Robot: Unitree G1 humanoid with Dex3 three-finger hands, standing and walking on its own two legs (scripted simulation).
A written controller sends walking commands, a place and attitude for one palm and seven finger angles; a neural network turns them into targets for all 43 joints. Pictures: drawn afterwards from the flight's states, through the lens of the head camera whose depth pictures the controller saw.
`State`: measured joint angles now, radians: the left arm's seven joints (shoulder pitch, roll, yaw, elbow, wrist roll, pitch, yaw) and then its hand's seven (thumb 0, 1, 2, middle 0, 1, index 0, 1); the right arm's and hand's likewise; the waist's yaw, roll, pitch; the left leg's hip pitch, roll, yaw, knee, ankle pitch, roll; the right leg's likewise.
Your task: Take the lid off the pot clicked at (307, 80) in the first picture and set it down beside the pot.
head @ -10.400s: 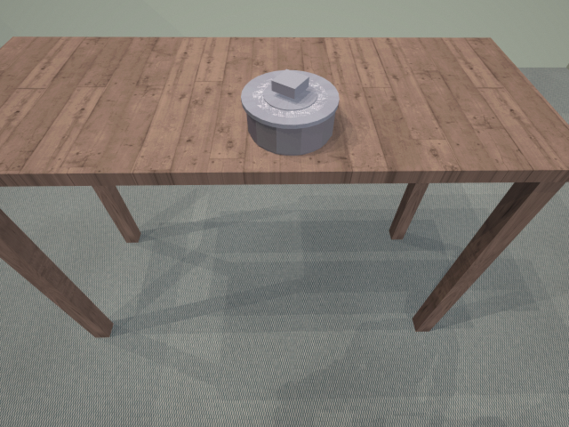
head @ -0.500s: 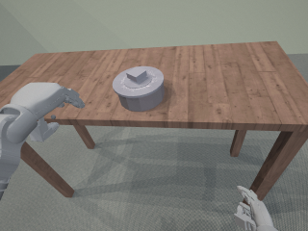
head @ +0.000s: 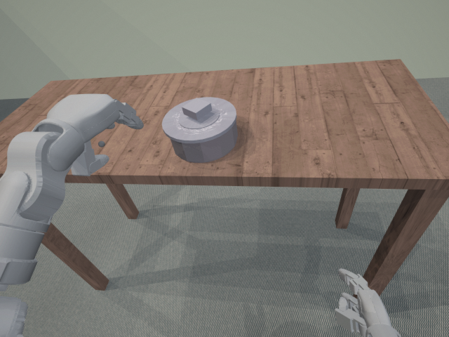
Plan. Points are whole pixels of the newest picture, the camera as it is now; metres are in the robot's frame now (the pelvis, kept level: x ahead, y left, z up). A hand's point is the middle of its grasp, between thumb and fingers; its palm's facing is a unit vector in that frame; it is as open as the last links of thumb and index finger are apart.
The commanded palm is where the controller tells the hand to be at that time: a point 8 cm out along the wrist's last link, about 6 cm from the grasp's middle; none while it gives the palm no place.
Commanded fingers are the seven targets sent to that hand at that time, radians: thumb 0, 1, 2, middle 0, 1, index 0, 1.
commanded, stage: move the open hand above the knob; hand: left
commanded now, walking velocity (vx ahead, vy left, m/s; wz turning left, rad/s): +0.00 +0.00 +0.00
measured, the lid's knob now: (197, 108) +0.54 +0.12 +0.16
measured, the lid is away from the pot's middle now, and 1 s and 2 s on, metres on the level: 0.00 0.00 0.00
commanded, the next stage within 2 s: none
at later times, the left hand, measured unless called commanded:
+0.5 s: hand (147, 117) +0.41 +0.17 +0.23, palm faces -0.12 +0.01 -0.99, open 10.1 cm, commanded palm +0.39 +0.18 +0.29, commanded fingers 0.00 -0.38 1.64 -0.86 -0.08 -0.86 -0.08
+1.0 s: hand (169, 99) +0.47 +0.15 +0.23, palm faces -0.18 -0.01 -0.98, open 10.1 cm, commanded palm +0.46 +0.15 +0.29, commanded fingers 0.00 -0.38 1.64 -0.86 -0.08 -0.86 -0.08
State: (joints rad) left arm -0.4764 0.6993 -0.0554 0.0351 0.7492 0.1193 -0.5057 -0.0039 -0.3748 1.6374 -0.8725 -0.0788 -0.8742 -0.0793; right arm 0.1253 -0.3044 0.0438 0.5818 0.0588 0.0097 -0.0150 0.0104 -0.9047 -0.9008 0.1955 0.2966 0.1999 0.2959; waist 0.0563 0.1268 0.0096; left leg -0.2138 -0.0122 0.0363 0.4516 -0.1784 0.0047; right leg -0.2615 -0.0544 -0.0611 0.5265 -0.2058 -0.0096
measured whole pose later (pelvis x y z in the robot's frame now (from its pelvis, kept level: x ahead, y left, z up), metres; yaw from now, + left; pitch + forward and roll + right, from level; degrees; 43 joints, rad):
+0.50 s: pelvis +0.02 +0.00 +0.00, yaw +0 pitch -1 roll +2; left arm -0.74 0.58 -0.21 0.23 0.80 0.23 -0.50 0.00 -0.37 1.63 -0.87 -0.08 -0.87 -0.08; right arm 0.13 -0.30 0.04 0.61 0.06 0.06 0.00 0.01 -0.91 -0.90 0.19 0.30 0.20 0.30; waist 0.03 0.11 0.00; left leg -0.22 -0.02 0.05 0.44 -0.20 0.01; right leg -0.28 -0.06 -0.05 0.54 -0.24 0.00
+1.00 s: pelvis +0.04 +0.01 +0.00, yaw +0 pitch +1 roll +2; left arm -0.96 0.49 -0.31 0.48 0.84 0.30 -0.51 0.00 -0.37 1.63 -0.87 -0.08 -0.87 -0.08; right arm 0.15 -0.29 0.04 0.63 0.06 0.08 -0.01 0.01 -0.91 -0.90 0.19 0.30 0.20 0.30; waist 0.00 0.09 -0.02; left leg -0.23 -0.03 0.04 0.43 -0.22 0.02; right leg -0.28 -0.07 -0.05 0.52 -0.25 0.00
